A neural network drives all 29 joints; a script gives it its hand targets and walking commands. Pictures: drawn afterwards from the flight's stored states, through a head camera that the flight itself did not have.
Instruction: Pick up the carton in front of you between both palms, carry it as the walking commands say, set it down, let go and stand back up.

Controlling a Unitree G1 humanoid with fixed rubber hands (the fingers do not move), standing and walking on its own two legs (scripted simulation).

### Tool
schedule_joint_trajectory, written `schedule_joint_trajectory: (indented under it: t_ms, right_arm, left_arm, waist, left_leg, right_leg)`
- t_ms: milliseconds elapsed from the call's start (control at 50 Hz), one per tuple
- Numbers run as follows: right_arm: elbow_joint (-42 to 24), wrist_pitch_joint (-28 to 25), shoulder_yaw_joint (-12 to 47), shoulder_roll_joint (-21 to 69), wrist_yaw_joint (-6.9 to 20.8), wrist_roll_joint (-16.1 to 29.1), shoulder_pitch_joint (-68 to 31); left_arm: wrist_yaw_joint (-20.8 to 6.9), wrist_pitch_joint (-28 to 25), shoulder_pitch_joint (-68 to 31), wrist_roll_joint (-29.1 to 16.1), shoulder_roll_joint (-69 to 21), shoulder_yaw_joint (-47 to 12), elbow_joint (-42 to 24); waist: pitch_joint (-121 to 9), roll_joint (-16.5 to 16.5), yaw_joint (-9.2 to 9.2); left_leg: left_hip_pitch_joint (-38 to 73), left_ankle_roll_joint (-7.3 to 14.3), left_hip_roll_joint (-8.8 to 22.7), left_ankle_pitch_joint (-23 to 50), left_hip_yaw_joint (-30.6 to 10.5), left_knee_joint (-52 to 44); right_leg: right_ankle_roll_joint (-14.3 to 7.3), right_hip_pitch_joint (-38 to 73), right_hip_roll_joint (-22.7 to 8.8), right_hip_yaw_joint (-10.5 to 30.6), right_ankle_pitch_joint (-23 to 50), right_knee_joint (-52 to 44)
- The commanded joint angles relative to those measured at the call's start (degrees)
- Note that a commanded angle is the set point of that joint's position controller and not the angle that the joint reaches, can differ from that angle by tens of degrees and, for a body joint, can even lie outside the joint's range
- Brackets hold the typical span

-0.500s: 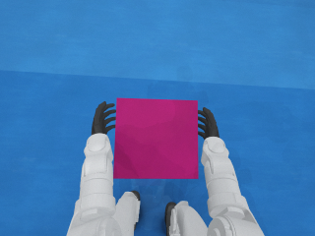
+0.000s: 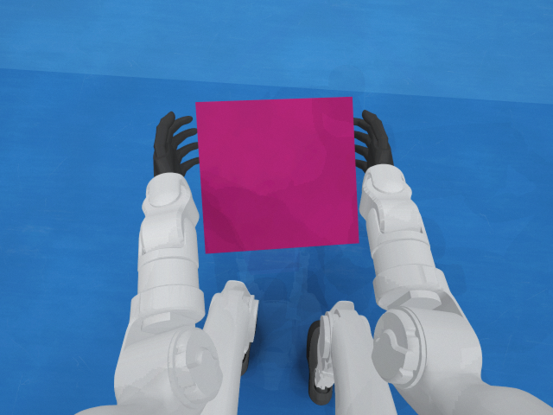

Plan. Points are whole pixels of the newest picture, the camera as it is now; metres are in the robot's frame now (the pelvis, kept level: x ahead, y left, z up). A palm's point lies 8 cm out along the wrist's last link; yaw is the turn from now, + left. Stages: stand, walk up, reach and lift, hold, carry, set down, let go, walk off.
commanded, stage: set down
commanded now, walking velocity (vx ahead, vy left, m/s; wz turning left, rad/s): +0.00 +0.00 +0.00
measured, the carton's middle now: (273, 179) +0.46 +0.07 -0.17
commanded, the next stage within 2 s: none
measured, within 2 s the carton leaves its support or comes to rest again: rests again in 1.82 s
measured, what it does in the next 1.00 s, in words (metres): lowers itself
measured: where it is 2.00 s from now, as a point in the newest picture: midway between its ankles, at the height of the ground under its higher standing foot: (279, 363)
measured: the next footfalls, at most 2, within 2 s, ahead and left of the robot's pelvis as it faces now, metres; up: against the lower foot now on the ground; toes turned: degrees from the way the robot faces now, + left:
none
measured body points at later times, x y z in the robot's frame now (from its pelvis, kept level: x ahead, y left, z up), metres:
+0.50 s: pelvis -0.02 -0.01 -0.12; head +0.28 +0.01 +0.21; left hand +0.45 +0.22 -0.22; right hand +0.53 -0.06 -0.23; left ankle +0.11 +0.11 -0.55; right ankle +0.07 -0.11 -0.55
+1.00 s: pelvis -0.02 -0.02 -0.19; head +0.34 -0.02 +0.08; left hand +0.47 +0.25 -0.32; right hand +0.56 -0.04 -0.35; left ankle +0.11 +0.11 -0.55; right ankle +0.07 -0.11 -0.55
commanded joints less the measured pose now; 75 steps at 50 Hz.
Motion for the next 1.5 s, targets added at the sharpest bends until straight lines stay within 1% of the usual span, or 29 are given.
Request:
schedule_joint_trajectory:
  t_ms: [0,40,60,80,140,300,340,360,380,460,540,580,600,620,680,720,800,820,840,860,920,940,1000,1060,1160,1220,1280,1380,1480]
  right_arm:
    - [5.1,-1.1,23.2,47.3,15.3,2.4,-30.0]
    - [1.5,-2.0,26.9,46.9,15.3,7.2,-35.1]
    - [2.8,-1.6,27.6,48.1,15.3,8.6,-35.5]
    - [4.8,-1.4,27.6,47.3,15.2,8.0,-36.8]
    - [5.8,-1.6,27.0,47.3,15.0,6.7,-34.5]
    - [4.0,-2.9,29.9,41.9,12.6,12.5,-44.2]
    - [8.9,-1.5,26.6,40.0,12.5,7.9,-42.0]
    - [8.1,-1.9,26.5,43.3,12.6,9.5,-43.6]
    - [8.2,-1.7,24.8,40.4,12.5,8.2,-43.4]
    - [10.6,-0.7,26.2,41.5,12.8,11.1,-49.2]
    - [9.3,-2.3,27.7,37.1,12.7,11.2,-50.8]
    - [6.4,-2.6,29.3,35.6,12.4,13.0,-53.9]
    - [11.7,-2.2,28.9,37.3,12.5,11.7,-49.3]
    - [12.3,-1.8,27.9,36.1,12.9,12.0,-51.6]
    - [15.0,-2.8,27.7,32.4,11.9,12.1,-55.0]
    - [8.4,-2.9,31.7,33.1,11.4,16.8,-60.6]
    - [8.9,-4.2,36.6,31.3,11.4,19.7,-60.8]
    - [6.6,-4.8,34.3,33.3,10.8,18.6,-59.8]
    - [12.5,-3.5,33.1,31.1,11.4,16.4,-56.9]
    - [14.0,-3.9,32.3,30.0,11.1,13.8,-54.8]
    - [13.0,-2.8,32.6,32.7,11.6,13.9,-51.5]
    - [12.8,-3.7,30.2,29.6,11.4,13.5,-53.4]
    - [18.0,-2.9,25.6,28.4,11.4,8.0,-48.9]
    - [15.7,-2.9,24.4,29.5,12.2,8.2,-50.0]
    - [17.7,-2.5,24.3,26.7,13.0,7.9,-48.1]
    - [19.3,-2.3,24.2,29.7,13.9,8.2,-47.5]
    - [22.6,-2.5,21.4,25.5,12.9,6.1,-43.1]
    - [20.9,-1.9,19.6,23.4,13.5,5.7,-44.9]
    - [24.2,-1.2,16.7,16.9,12.9,2.3,-44.3]
  left_arm:
    - [-14.0,3.1,-26.7,-4.5,-48.6,-29.8,12.5]
    - [-13.1,1.9,-32.6,-7.4,-50.2,-36.0,7.3]
    - [-12.6,1.7,-32.5,-7.2,-46.8,-33.1,7.8]
    - [-12.7,1.8,-28.4,-6.3,-46.6,-30.6,11.5]
    - [-12.1,1.0,-31.8,-5.3,-45.7,-30.2,9.5]
    - [-11.1,-0.3,-39.2,-9.6,-42.0,-32.7,6.5]
    - [-11.7,0.6,-40.2,-9.9,-42.9,-28.3,9.6]
    - [-12.2,1.3,-40.1,-7.6,-40.0,-27.5,11.5]
    - [-12.4,1.6,-43.1,-9.3,-43.7,-27.8,11.6]
    - [-11.4,1.0,-45.9,-6.7,-37.0,-25.1,9.5]
    - [-11.2,1.1,-45.0,-9.6,-40.0,-23.7,12.7]
    - [-11.6,1.0,-47.2,-9.7,-37.2,-26.1,11.4]
    - [-12.0,0.5,-47.4,-11.0,-40.1,-26.3,12.5]
    - [-11.3,-0.1,-48.9,-10.1,-32.5,-23.8,10.7]
    - [-11.6,-0.5,-53.0,-10.7,-35.2,-22.2,11.9]
    - [-10.9,-1.3,-54.0,-10.8,-29.6,-24.7,6.7]
    - [-10.3,-1.3,-50.3,-12.9,-33.2,-21.4,15.1]
    - [-11.0,-2.2,-51.7,-15.4,-33.8,-23.4,11.7]
    - [-11.7,-1.6,-49.6,-12.1,-31.4,-22.2,16.9]
    - [-12.7,-1.2,-44.8,-11.3,-34.2,-18.8,20.1]
    - [-14.8,-1.0,-48.3,-13.9,-34.4,-21.4,16.2]
    - [-15.1,-0.8,-48.5,-15.4,-34.9,-20.1,17.4]
    - [-15.0,0.3,-47.3,-12.6,-32.9,-16.3,21.9]
    - [-14.6,-0.4,-48.7,-13.0,-33.1,-17.0,20.4]
    - [-14.0,0.3,-45.2,-12.3,-34.1,-16.2,21.2]
    - [-13.4,-0.7,-45.8,-10.5,-30.5,-15.1,20.6]
    - [-13.2,-1.1,-45.3,-13.2,-33.1,-15.1,20.5]
    - [-12.7,-0.8,-43.6,-8.7,-23.4,-12.2,22.1]
    - [-11.9,-0.9,-45.3,-10.9,-24.3,-10.6,20.7]
  waist:
    - [-45.3,1.0,-2.13]
    - [-54.1,5.8,2.43]
    - [-51.7,1.2,0.66]
    - [-50.0,0.2,5.36]
    - [-50.8,-1.3,1.51]
    - [-55.6,0.1,4.08]
    - [-49.8,-2.0,-1.16]
    - [-48.5,-3.0,4.07]
    - [-51.4,0.3,-0.03]
    - [-52.1,-0.4,7.45]
    - [-50.5,-3.5,2.02]
    - [-50.1,-1.4,5.57]
    - [-49.1,-3.5,1.95]
    - [-47.9,-5.8,5.03]
    - [-45.3,-4.6,3.2]
    - [-50.1,-4.7,8.85]
    - [-50.9,-6.6,9.39]
    - [-49.7,-6.2,6.18]
    - [-44.0,-9.9,8.73]
    - [-40.0,-10.8,4.17]
    - [-44.7,-9.0,6.3]
    - [-44.3,-7.5,1.76]
    - [-35.0,-6.5,-2.03]
    - [-34.4,-2.9,1.08]
    - [-33.1,0.5,-2.26]
    - [-34.4,-3.3,2.88]
    - [-33.2,-2.7,-3.25]
    - [-27.7,-2.3,3.09]
    - [-27.4,-3.0,-3.74]
  left_leg:
    - [38.1,-2.5,-8.2,8.8,-1.0,-5.6]
    - [36.6,-3.1,-7.6,12.8,-0.3,-1.5]
    - [35.3,-3.4,-7.7,12.5,0.8,-0.1]
    - [34.2,-2.6,-7.6,15.1,1.0,-0.6]
    - [29.3,-2.6,-8.2,11.3,1.2,4.9]
    - [25.5,-3.6,-7.2,17.2,1.6,11.3]
    - [19.6,-4.1,-7.8,10.2,3.1,12.1]
    - [18.8,-3.7,-7.7,12.0,3.3,11.5]
    - [17.3,-4.4,-7.6,10.6,2.6,13.2]
    - [16.1,-3.9,-7.3,10.8,5.2,15.8]
    - [17.1,-3.7,-7.1,9.5,3.0,19.8]
    - [16.9,-3.6,-6.8,14.1,3.6,20.0]
    - [13.1,-3.6,-6.9,12.2,3.9,20.5]
    - [14.0,-3.2,-6.8,11.2,4.1,21.1]
    - [6.4,-3.5,-6.4,8.5,5.7,24.9]
    - [7.3,-3.3,-5.9,10.3,5.9,25.6]
    - [10.0,-3.3,-5.1,15.9,5.7,29.0]
    - [6.5,-4.0,-5.0,16.5,5.2,30.0]
    - [6.6,-3.2,-4.7,16.3,4.3,29.9]
    - [-2.7,-3.2,-5.2,13.7,5.3,30.2]
    - [-2.3,-3.3,-5.0,16.8,5.7,31.1]
    - [-4.9,-3.8,-4.3,15.1,5.3,32.3]
    - [-9.2,-4.9,-4.6,9.7,5.3,32.7]
    - [-5.2,-4.1,-4.8,11.3,4.6,32.3]
    - [-5.8,-4.5,-5.3,12.6,4.0,31.9]
    - [-2.4,-3.4,-6.1,12.0,3.7,31.3]
    - [-6.9,-4.5,-6.1,13.7,3.3,31.6]
    - [-7.1,-3.6,-5.2,7.7,3.3,31.4]
    - [-10.8,-4.5,-5.8,6.5,2.9,30.3]
  right_leg:
    - [0.1,4.4,8.0,-2.1,1.7,-8.1]
    - [-0.8,7.4,8.2,-0.6,6.5,-3.3]
    - [0.1,5.5,7.9,-1.1,5.6,-3.7]
    - [0.1,3.6,7.2,-1.5,5.0,-3.7]
    - [-0.4,2.1,7.2,0.8,2.5,-1.8]
    - [0.1,-0.6,7.6,-1.1,7.3,7.6]
    - [0.1,0.1,7.3,-1.6,4.5,6.7]
    - [0.0,0.3,7.7,-0.4,5.7,7.4]
    - [-1.0,1.9,7.3,0.2,6.0,8.5]
    - [-0.4,-1.7,7.3,0.6,5.8,11.7]
    - [-0.1,-7.2,6.9,-2.4,1.8,14.9]
    - [0.4,-9.0,7.5,-2.1,4.7,16.2]
    - [-0.1,-5.7,7.1,-2.4,5.9,16.2]
    - [0.3,-7.3,6.1,-2.2,4.5,17.4]
    - [-0.8,-4.8,6.4,-0.2,4.3,17.6]
    - [0.2,-3.1,6.6,-0.5,6.1,20.3]
    - [0.2,-2.2,5.7,-0.1,9.5,22.7]
    - [-0.2,-1.6,5.3,0.0,10.6,23.4]
    - [0.9,-2.9,4.0,1.0,11.0,23.5]
    - [0.8,-2.7,4.8,0.6,11.4,22.8]
    - [0.3,1.3,4.5,3.1,18.5,23.8]
    - [-0.5,-0.5,3.8,2.3,15.7,24.4]
    - [-1.6,-4.5,3.3,2.5,10.3,22.5]
    - [-2.2,-8.1,3.9,2.9,11.4,24.3]
    - [-2.8,-9.0,3.7,1.8,11.1,25.4]
    - [-2.2,-13.7,4.3,0.6,7.8,26.1]
    - [-3.1,-10.4,3.8,2.4,12.6,24.8]
    - [-2.5,-15.1,3.1,3.4,4.6,25.0]
    - [-3.1,-13.4,2.9,1.8,6.2,25.4]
